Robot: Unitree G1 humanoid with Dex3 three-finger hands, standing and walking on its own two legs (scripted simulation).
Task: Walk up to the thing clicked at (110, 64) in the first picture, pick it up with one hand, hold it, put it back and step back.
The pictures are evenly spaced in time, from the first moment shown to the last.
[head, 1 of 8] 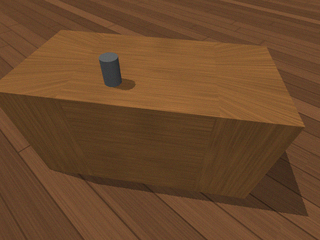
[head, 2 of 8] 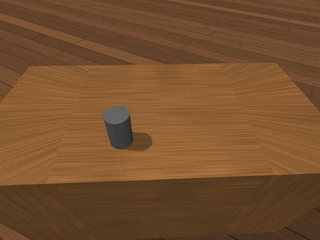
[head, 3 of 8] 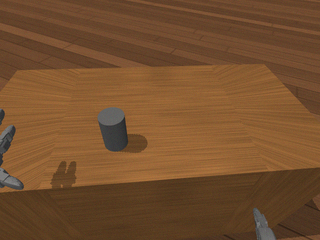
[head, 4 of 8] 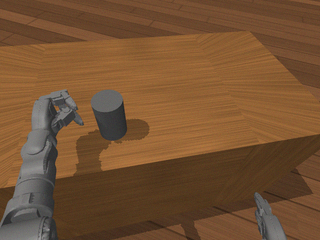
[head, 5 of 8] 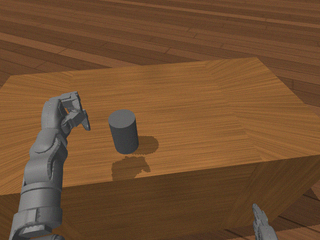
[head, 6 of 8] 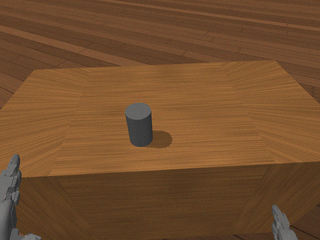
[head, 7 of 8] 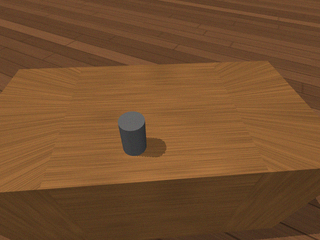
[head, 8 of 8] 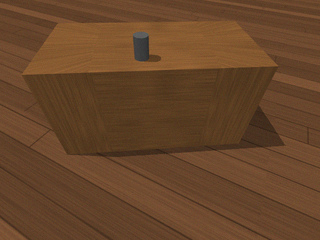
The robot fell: no
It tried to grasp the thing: yes
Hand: left
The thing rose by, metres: 0.00
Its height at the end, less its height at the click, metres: +0.00
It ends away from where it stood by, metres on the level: 0.07
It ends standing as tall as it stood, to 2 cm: yes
